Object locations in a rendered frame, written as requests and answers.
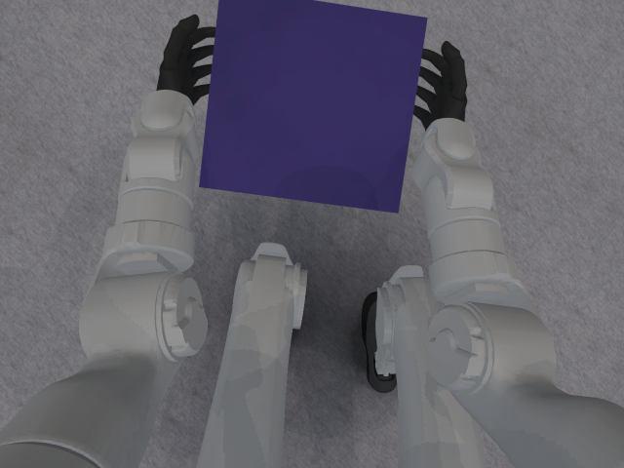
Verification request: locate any left robot thigh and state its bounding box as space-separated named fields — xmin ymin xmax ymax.
xmin=196 ymin=254 xmax=307 ymax=468

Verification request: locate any robot right hand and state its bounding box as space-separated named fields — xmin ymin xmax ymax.
xmin=413 ymin=41 xmax=467 ymax=132

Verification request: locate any robot left hand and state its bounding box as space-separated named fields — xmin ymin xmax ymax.
xmin=156 ymin=15 xmax=215 ymax=106

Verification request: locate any right robot upper arm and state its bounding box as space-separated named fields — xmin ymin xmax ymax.
xmin=424 ymin=301 xmax=624 ymax=468

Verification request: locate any right robot forearm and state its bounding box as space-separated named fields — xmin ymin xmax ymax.
xmin=411 ymin=118 xmax=544 ymax=324

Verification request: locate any carton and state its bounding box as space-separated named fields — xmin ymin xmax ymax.
xmin=199 ymin=0 xmax=428 ymax=214

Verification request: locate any left robot forearm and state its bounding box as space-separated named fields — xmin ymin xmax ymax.
xmin=79 ymin=90 xmax=200 ymax=354

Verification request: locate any robot thigh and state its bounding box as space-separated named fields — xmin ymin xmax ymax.
xmin=196 ymin=254 xmax=307 ymax=468
xmin=376 ymin=277 xmax=487 ymax=468

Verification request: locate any right robot thigh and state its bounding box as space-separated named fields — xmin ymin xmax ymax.
xmin=376 ymin=277 xmax=487 ymax=468

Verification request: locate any left robot upper arm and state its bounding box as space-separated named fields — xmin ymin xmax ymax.
xmin=0 ymin=270 xmax=208 ymax=468

